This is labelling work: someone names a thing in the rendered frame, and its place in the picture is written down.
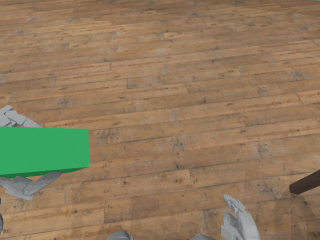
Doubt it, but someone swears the left robot thigh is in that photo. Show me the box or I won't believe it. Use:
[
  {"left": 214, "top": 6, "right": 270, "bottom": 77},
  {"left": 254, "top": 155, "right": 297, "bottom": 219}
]
[{"left": 106, "top": 230, "right": 134, "bottom": 240}]

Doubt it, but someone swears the left robot hand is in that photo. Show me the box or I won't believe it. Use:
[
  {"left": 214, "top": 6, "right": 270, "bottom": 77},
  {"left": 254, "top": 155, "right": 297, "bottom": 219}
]
[{"left": 0, "top": 105, "right": 63, "bottom": 201}]

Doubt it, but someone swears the right robot hand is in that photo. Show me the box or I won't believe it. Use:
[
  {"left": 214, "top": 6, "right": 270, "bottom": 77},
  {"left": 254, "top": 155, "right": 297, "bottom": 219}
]
[{"left": 221, "top": 194, "right": 261, "bottom": 240}]

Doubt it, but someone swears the table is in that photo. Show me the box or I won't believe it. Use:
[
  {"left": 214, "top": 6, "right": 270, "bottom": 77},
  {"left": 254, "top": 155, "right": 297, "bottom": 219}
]
[{"left": 289, "top": 170, "right": 320, "bottom": 195}]

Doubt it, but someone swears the sponge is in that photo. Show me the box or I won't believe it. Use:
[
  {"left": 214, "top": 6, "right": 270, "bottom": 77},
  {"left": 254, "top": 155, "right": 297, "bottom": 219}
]
[{"left": 0, "top": 126, "right": 90, "bottom": 179}]

